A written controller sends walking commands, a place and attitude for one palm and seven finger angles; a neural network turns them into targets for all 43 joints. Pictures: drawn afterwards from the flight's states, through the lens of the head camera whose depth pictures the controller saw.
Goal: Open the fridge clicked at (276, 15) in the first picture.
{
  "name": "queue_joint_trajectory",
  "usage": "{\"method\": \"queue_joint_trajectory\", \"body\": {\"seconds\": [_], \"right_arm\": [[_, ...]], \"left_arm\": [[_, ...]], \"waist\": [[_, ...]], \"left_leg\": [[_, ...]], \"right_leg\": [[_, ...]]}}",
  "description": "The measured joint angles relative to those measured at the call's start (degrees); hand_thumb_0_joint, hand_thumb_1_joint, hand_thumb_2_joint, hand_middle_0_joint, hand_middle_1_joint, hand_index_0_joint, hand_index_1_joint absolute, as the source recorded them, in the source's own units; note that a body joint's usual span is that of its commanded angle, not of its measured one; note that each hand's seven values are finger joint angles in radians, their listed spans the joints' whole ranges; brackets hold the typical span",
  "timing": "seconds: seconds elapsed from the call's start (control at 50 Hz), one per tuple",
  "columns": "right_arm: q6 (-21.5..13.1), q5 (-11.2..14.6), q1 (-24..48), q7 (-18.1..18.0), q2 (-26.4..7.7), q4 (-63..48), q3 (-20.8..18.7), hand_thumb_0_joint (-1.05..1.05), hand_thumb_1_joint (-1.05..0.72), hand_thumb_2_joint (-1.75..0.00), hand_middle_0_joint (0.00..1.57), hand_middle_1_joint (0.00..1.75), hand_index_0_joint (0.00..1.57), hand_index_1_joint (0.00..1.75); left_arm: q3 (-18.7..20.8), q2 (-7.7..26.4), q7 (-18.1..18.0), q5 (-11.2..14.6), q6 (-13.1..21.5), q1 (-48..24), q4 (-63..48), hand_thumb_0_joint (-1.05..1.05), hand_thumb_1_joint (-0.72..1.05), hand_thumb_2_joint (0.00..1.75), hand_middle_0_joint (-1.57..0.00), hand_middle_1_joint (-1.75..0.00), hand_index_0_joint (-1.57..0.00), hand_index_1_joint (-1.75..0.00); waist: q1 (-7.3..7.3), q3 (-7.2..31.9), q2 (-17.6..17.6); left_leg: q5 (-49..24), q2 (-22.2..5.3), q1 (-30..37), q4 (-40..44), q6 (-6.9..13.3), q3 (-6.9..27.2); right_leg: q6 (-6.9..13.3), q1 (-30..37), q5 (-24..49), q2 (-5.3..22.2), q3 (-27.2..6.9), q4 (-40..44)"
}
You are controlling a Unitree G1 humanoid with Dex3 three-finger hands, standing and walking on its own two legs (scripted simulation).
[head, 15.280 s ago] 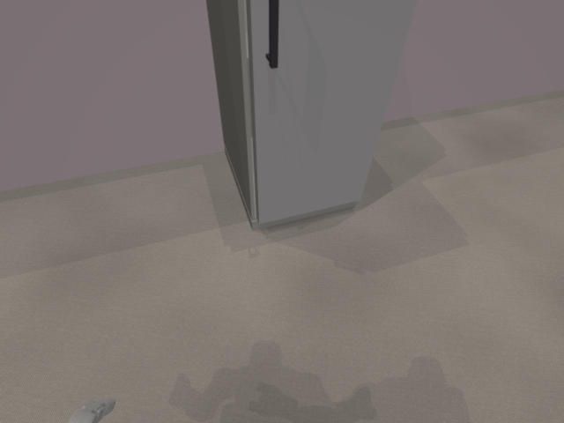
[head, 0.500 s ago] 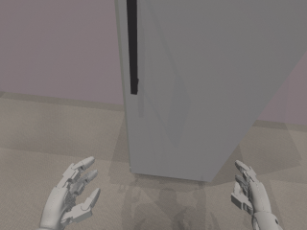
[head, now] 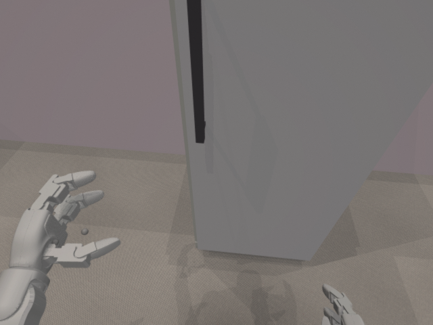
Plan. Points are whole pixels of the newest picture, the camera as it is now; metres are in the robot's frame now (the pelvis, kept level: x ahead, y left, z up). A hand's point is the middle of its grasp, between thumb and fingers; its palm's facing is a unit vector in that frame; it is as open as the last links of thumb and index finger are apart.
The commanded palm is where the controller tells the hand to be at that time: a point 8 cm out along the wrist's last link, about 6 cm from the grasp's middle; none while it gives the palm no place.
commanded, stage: raise the hand to about handle height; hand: left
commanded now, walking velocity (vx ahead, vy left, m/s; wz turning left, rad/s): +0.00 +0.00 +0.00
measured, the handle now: (199, 74) +0.52 +0.08 +0.22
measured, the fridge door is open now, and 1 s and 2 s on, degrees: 0 0 0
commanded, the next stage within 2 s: move the hooked fingers beside the handle in 1.16 s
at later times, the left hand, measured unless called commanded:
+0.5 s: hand (43, 183) +0.26 +0.26 +0.19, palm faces +0.05 -0.99 -0.11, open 13.9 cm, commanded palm +0.22 +0.30 +0.21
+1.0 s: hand (40, 157) +0.27 +0.25 +0.23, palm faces +0.04 -0.99 -0.11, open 14.0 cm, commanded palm +0.24 +0.30 +0.23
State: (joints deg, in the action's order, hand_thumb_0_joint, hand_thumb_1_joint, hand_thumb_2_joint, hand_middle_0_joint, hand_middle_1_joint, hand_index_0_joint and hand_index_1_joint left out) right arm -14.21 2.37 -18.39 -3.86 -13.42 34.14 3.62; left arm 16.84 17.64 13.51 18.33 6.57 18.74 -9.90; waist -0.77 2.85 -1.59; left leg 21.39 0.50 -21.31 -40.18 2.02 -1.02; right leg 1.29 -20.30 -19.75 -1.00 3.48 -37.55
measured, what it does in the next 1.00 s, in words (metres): stands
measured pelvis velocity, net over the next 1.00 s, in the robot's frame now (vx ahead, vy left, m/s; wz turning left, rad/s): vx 0.00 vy -0.02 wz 0.01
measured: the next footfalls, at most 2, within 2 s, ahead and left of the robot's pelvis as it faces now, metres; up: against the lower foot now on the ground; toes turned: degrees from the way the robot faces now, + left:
none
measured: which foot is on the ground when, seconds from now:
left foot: down 0.00-1.00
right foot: down 0.00-1.00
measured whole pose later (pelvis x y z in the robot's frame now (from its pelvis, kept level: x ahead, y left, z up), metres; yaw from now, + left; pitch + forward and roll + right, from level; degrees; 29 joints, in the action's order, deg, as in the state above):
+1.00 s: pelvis +0.00 -0.02 +0.02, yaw +1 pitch -3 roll +0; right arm -12.5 4.6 -12.3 -5.0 -15.9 34.6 5.3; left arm 28.7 28.5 27.8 20.8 -11.6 -6.9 1.7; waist -3.0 1.9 -2.6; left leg 16.4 0.1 -9.4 -28.7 0.7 0.0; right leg 2.7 -8.7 -15.7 -1.8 4.1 -27.1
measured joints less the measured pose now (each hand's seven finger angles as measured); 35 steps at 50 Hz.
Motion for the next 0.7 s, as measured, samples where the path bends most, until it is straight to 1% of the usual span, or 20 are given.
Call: {"method": "queue_joint_trajectory", "body": {"seconds": [0.04,0.06,0.1,0.16,0.22,0.3,0.36,0.4,0.48,0.52,0.56,0.64,0.7], "right_arm": [[-1.0,0.2,0.1,-0.1,-1.4,0.8,-0.5,0.02,-0.90,-0.90,0.20,0.30,0.20,0.30],[-1.4,0.3,0.4,-0.2,-2.0,1.2,-0.7,0.02,-0.90,-0.90,0.20,0.30,0.20,0.30],[-2.0,0.6,1.3,-0.8,-2.9,1.8,-1.0,0.02,-0.90,-0.90,0.20,0.30,0.20,0.30],[-2.5,0.9,3.3,-1.8,-3.1,1.8,-0.9,0.02,-0.90,-0.90,0.20,0.30,0.20,0.30],[-2.8,0.9,5.0,-2.3,-2.5,1.2,-0.4,0.02,-0.90,-0.90,0.20,0.30,0.20,0.30],[-3.1,1.0,6.4,-2.3,-1.4,0.5,0.7,0.02,-0.90,-0.90,0.20,0.30,0.20,0.30],[-2.7,1.2,7.1,-2.1,-1.1,0.4,1.5,0.02,-0.90,-0.90,0.20,0.30,0.20,0.30],[-2.0,1.4,7.5,-1.9,-1.1,0.4,2.1,0.02,-0.90,-0.90,0.20,0.30,0.20,0.30],[-0.3,1.8,8.2,-1.8,-1.1,0.2,2.8,0.02,-0.90,-0.90,0.20,0.30,0.20,0.30],[0.3,1.9,8.2,-1.8,-1.1,0.2,3.0,0.02,-0.90,-0.90,0.20,0.30,0.20,0.30],[0.6,1.7,8.0,-1.8,-1.1,0.2,3.1,0.02,-0.90,-0.90,0.20,0.30,0.20,0.30],[0.9,1.8,7.1,-1.8,-1.1,1.1,3.3,0.02,-0.90,-0.90,0.20,0.30,0.20,0.30],[1.3,2.2,6.9,-1.7,-1.6,1.8,3.3,0.02,-0.90,-0.90,0.20,0.30,0.20,0.30]], "left_arm": [[0.1,0.0,1.1,-0.2,0.7,-1.2,-0.2,0.00,-0.04,0.49,-0.27,-0.90,-0.26,-0.91],[-0.1,0.1,2.0,-0.3,0.5,-2.0,0.1,0.00,-0.06,0.48,-0.27,-0.92,-0.26,-0.92],[-0.8,0.6,4.1,-0.4,-1.0,-3.8,1.2,0.00,-0.11,0.46,-0.27,-0.95,-0.27,-0.95],[-1.2,2.3,6.2,-0.6,-4.4,-6.5,3.3,0.00,-0.18,0.43,-0.28,-0.99,-0.27,-1.00],[0.5,4.2,6.8,-0.1,-6.9,-9.1,4.7,0.00,-0.25,0.40,-0.29,-1.04,-0.28,-1.04],[4.4,5.7,7.1,1.2,-8.3,-13.6,6.1,0.00,-0.35,0.36,-0.29,-1.10,-0.29,-1.10],[6.4,6.4,8.5,1.8,-9.8,-17.4,7.8,-0.01,-0.41,0.34,-0.30,-1.14,-0.29,-1.14],[6.9,7.1,9.8,1.7,-11.9,-19.5,9.5,-0.01,-0.43,0.32,-0.30,-1.15,-0.29,-1.16],[6.9,8.9,12.1,0.8,-16.8,-22.5,12.3,-0.01,-0.47,0.31,-0.30,-1.18,-0.30,-1.18],[7.2,9.5,12.6,0.4,-18.2,-23.3,12.4,-0.01,-0.48,0.30,-0.30,-1.18,-0.30,-1.19],[7.9,10.0,12.8,0.4,-18.5,-23.9,11.6,-0.01,-0.49,0.30,-0.30,-1.19,-0.30,-1.19],[10.5,11.6,13.7,1.4,-17.3,-26.7,11.7,-0.01,-0.49,0.30,-0.30,-1.19,-0.30,-1.20],[12.0,13.6,14.7,1.7,-18.3,-30.5,15.5,-0.01,-0.50,0.30,-0.31,-1.20,-0.30,-1.20]], "waist": [[-0.63,-0.3,-0.3],[-0.91,-0.5,-0.4],[-1.32,-0.7,-0.7],[-1.52,-1.1,-0.6],[-1.62,-1.4,-0.3],[-2.39,-1.5,-0.2],[-3.16,-1.4,-0.7],[-3.48,-1.4,-1.0],[-3.66,-2.0,-1.6],[-3.59,-2.4,-1.6],[-3.56,-2.7,-1.7],[-3.47,-2.1,-1.5],[-3.32,-1.6,-1.7]], "left_leg": [[-0.2,0.2,0.8,0.4,0.1,0.5],[-0.4,0.3,1.2,0.7,0.2,0.7],[-0.7,0.5,2.2,1.5,0.3,0.9],[-1.5,0.7,4.0,3.1,0.3,0.9],[-2.3,0.7,6.2,5.1,0.2,0.8],[-3.2,0.6,8.7,7.2,-0.2,1.0],[-3.6,0.5,9.8,8.3,-0.3,1.3],[-4.0,0.6,10.1,8.8,-0.4,1.5],[-4.6,0.6,10.3,9.6,-0.5,1.8],[-4.9,0.5,10.5,10.1,-0.6,1.8],[-5.1,0.4,11.0,10.6,-0.7,1.8],[-5.4,0.2,12.0,11.6,-1.0,1.9],[-5.5,0.1,12.2,11.8,-1.1,2.0]], "right_leg": [[-0.1,1.2,0.2,0.2,0.5,0.9],[-0.2,1.7,0.4,0.2,0.7,1.3],[-0.3,2.8,0.7,0.4,0.9,2.1],[-0.3,4.6,1.3,0.5,0.8,3.5],[-0.2,6.5,2.0,0.5,0.7,5.1],[0.1,9.0,2.7,0.3,0.8,7.1],[0.3,10.2,3.1,0.2,1.1,8.3],[0.3,10.6,3.4,0.2,1.3,8.8],[0.5,10.8,3.8,0.2,1.5,9.4],[0.6,11.0,4.1,0.2,1.6,9.8],[0.8,11.5,4.3,0.0,1.6,10.4],[1.0,12.5,4.6,-0.3,1.6,11.4],[1.1,12.7,4.6,-0.4,1.7,11.7]]}}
